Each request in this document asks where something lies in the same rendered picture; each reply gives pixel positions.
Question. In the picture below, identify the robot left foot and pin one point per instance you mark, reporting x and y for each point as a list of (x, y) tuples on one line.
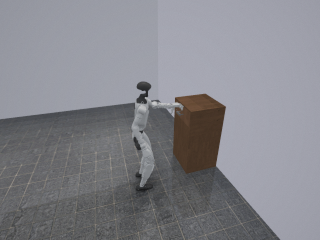
[(138, 174)]

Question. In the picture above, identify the robot right hand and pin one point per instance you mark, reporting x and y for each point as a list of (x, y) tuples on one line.
[(147, 153)]

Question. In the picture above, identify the right robot thigh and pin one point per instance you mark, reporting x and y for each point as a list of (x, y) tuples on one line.
[(137, 145)]

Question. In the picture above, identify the drawer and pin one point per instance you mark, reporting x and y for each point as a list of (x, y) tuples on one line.
[(186, 114)]

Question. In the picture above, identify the robot left hand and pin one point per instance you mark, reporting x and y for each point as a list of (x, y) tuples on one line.
[(176, 105)]

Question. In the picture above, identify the right robot upper arm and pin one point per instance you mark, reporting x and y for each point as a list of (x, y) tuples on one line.
[(141, 111)]

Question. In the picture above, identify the left robot upper arm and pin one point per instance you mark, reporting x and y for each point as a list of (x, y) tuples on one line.
[(153, 104)]

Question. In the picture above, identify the cabinet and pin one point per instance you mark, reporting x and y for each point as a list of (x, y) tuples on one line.
[(196, 147)]

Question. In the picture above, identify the robot right forearm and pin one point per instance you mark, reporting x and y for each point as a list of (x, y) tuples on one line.
[(139, 138)]

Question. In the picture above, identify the robot left forearm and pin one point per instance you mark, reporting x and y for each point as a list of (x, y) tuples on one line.
[(164, 105)]

